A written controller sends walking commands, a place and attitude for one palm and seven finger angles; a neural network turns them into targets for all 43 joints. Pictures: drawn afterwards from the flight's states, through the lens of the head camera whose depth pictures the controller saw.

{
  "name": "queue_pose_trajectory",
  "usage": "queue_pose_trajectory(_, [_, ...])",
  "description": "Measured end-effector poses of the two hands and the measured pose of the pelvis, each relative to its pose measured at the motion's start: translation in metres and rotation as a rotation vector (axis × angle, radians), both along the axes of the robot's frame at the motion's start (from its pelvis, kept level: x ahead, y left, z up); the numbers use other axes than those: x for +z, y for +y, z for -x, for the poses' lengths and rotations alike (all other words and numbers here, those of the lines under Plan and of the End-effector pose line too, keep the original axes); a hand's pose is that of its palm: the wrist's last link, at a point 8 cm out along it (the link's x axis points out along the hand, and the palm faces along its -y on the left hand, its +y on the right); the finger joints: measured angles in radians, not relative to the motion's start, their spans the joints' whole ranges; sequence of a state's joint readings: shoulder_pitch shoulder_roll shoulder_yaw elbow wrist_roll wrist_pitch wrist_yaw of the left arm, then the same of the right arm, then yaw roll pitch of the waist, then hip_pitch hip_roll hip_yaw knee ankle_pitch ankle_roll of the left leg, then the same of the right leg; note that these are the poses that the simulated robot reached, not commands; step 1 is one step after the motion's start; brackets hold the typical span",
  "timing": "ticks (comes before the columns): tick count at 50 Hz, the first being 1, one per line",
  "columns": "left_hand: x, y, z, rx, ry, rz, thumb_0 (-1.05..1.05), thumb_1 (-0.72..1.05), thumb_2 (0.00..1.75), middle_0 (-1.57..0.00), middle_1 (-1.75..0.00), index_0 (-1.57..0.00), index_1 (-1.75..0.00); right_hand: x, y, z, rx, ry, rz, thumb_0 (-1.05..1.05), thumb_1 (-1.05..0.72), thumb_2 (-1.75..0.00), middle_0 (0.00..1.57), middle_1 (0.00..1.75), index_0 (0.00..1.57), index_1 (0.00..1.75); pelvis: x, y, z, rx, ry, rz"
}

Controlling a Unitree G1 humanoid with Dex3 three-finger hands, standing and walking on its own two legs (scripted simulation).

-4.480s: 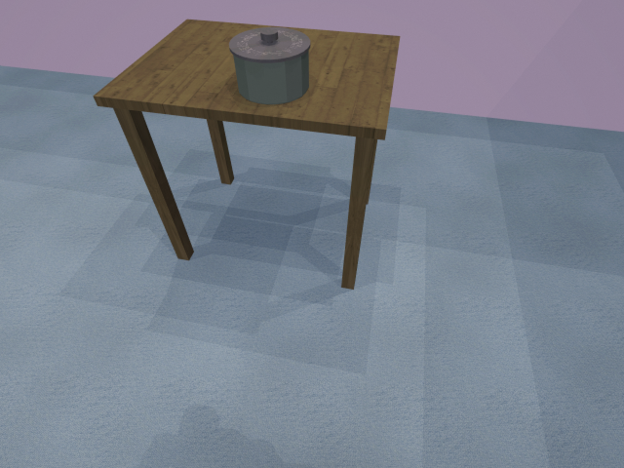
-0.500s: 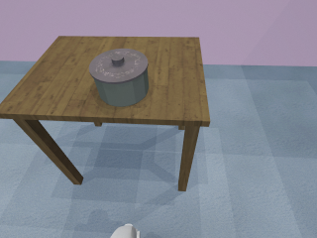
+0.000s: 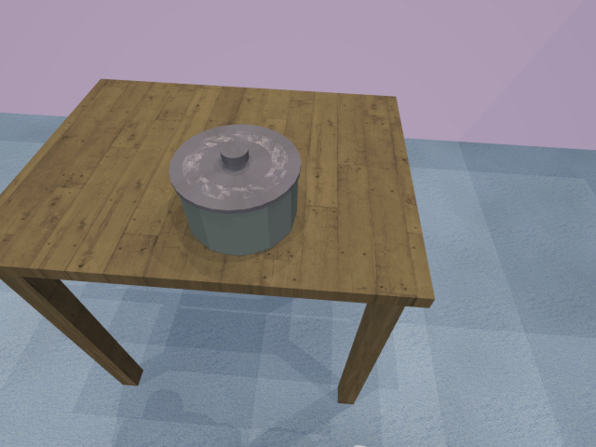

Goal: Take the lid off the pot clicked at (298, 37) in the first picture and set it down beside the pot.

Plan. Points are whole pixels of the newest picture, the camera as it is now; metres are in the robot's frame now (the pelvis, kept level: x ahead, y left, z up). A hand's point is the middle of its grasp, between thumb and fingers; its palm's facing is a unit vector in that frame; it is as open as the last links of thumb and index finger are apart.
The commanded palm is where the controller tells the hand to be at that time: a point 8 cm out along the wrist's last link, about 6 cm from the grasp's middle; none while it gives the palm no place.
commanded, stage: come to a stop and stand still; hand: left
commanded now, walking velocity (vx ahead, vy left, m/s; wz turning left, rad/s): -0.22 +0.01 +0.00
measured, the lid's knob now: (234, 153) +0.51 +0.14 +0.11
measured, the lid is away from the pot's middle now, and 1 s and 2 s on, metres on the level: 0.00 0.00 0.00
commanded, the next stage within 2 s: look again from close up in 0.86 s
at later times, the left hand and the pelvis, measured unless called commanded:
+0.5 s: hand out of the picture +0.04 +0.22 -0.18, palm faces +0.01 -0.97 -0.23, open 7.4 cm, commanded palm none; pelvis -0.02 +0.03 -0.01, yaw -2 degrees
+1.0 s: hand out of the picture -0.01 +0.22 -0.17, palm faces -0.01 -0.98 -0.22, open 7.3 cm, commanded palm none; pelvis -0.03 +0.04 +0.00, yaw -2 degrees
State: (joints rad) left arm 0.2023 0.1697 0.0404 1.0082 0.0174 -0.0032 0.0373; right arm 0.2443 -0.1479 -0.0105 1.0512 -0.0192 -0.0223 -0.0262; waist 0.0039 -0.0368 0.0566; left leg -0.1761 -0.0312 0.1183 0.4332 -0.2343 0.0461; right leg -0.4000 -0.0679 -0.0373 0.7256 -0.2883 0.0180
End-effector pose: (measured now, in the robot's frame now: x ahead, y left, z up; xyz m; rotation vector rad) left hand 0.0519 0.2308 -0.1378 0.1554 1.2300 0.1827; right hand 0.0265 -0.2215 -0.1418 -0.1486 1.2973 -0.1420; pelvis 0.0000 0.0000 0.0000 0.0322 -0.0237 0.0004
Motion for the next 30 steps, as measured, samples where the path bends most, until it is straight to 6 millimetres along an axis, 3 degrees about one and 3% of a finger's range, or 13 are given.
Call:
queue_pose_trajectory(5, [-0.001, -0.014, -0.021, -0.038, 0.008, -0.021, 0.00, 0.93, 0.90, -0.20, -0.30, -0.20, -0.30, -0.014, -0.010, -0.002, -0.056, 0.042, -0.030, 0.01, -0.94, -0.90, 0.20, 0.30, 0.20, 0.29, -0.006, -0.012, -0.015, -0.014, 0.003, 0.001])
queue_pose_trajectory(13, [-0.003, -0.016, -0.024, -0.034, 0.026, -0.011, 0.00, 0.92, 0.90, -0.20, -0.30, -0.20, -0.30, -0.011, -0.017, 0.001, -0.056, 0.097, -0.009, 0.00, -0.92, -0.90, 0.20, 0.30, 0.20, 0.29, -0.005, -0.012, -0.011, 0.005, 0.027, 0.020])
queue_pose_trajectory(22, [-0.017, 0.019, 0.008, -0.017, 0.033, 0.006, 0.01, 0.91, 0.90, -0.20, -0.30, -0.21, -0.30, 0.003, -0.002, 0.009, -0.056, -0.006, 0.062, 0.00, -0.92, -0.90, 0.20, 0.30, 0.20, 0.29, -0.009, 0.019, 0.014, -0.014, -0.001, 0.018])
queue_pose_trajectory(30, [-0.005, 0.058, 0.044, -0.040, 0.072, -0.061, 0.01, 0.91, 0.90, -0.20, -0.30, -0.20, -0.30, -0.006, 0.031, -0.006, -0.017, -0.144, -0.004, 0.00, -0.91, -0.90, 0.20, 0.30, 0.20, 0.29, -0.013, 0.040, 0.022, -0.047, 0.011, 0.001])
